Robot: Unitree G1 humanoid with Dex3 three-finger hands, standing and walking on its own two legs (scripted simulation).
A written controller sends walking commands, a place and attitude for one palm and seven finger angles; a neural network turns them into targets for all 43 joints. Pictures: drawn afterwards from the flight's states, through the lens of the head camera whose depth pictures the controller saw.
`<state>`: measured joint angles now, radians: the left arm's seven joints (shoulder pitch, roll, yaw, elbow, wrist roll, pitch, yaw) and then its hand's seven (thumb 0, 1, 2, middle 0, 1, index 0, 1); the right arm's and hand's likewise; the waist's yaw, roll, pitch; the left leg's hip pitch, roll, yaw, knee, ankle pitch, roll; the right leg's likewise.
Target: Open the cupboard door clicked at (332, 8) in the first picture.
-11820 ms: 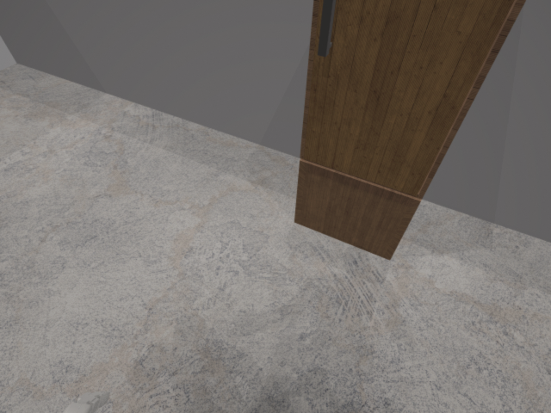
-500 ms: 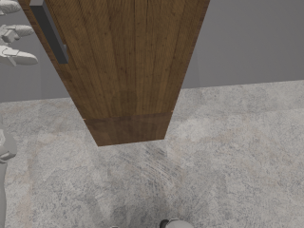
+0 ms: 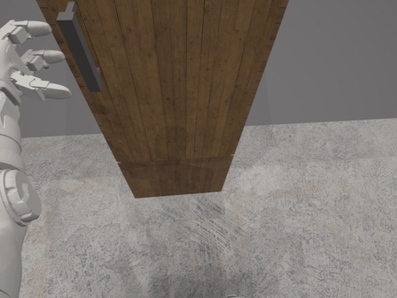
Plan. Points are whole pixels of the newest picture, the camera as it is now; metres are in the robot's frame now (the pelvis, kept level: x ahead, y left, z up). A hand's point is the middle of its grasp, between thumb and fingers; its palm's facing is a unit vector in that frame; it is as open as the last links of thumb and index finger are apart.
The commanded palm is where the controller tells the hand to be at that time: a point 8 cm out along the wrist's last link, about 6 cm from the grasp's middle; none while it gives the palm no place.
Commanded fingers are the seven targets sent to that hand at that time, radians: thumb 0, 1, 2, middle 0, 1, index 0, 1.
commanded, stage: move the hooked fingers beside the handle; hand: left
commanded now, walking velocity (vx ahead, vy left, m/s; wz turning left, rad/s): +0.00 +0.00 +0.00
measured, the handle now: (84, 50) +0.55 +0.18 +0.16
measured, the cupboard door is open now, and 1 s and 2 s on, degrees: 0 0 0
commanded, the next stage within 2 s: slide the fingers in behind the handle in 0.22 s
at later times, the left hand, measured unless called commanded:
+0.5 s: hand (52, 64) +0.52 +0.23 +0.16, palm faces +0.00 -1.00 +0.01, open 14.0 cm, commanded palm +0.49 +0.27 +0.16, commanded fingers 0.00 -0.50 0.30 -0.30 -1.20 -0.30 -1.20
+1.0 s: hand (58, 68) +0.50 +0.22 +0.16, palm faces +0.05 -1.00 +0.01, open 14.5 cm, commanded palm +0.48 +0.24 +0.16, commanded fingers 0.00 -0.50 0.30 -0.30 -1.20 -0.30 -1.20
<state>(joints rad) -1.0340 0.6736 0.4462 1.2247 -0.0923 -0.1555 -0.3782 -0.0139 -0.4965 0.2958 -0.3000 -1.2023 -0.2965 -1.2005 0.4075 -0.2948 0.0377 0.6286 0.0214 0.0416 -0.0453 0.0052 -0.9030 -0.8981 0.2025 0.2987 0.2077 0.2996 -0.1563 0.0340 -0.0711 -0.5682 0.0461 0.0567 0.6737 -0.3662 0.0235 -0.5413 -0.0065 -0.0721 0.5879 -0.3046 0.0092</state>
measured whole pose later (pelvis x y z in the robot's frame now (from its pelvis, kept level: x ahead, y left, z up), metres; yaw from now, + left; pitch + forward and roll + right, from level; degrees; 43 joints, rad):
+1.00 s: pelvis +0.00 +0.00 +0.00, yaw +1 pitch +14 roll -2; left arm -1.05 0.57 0.36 1.20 -0.12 -0.17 -0.26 -0.01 -0.50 0.30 -0.24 -1.18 -0.21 -1.17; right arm 0.41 -0.28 0.03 0.68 0.01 0.01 -0.03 0.01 -0.90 -0.90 0.20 0.30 0.21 0.30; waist -0.14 0.04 -0.08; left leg -0.58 0.04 0.04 0.69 -0.37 0.02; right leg -0.54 -0.02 -0.09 0.61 -0.32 0.01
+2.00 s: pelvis -0.02 -0.01 -0.01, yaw +3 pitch +14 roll -2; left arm -1.12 0.52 0.27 1.26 -0.16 -0.20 -0.18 -0.01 -0.50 0.30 -0.30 -1.20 -0.03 -1.14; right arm 0.41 -0.29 0.03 0.74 0.01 -0.08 -0.02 0.01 -0.90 -0.90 0.20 0.30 0.21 0.30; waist -0.13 0.03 -0.06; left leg -0.62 0.02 0.00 0.72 -0.36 0.01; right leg -0.57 -0.03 -0.12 0.65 -0.33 0.00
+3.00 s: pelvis +0.00 +0.00 +0.00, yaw +1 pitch +14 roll -2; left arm -1.02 0.57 0.38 1.19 -0.12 -0.19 -0.29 -0.01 -0.50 0.30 -0.30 -1.20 -0.21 -1.18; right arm 0.42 -0.29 0.03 0.68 0.02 0.00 -0.04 0.01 -0.90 -0.90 0.20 0.30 0.21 0.30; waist -0.14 0.04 -0.08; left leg -0.57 0.04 0.03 0.69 -0.37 0.02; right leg -0.54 -0.01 -0.08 0.61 -0.32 0.01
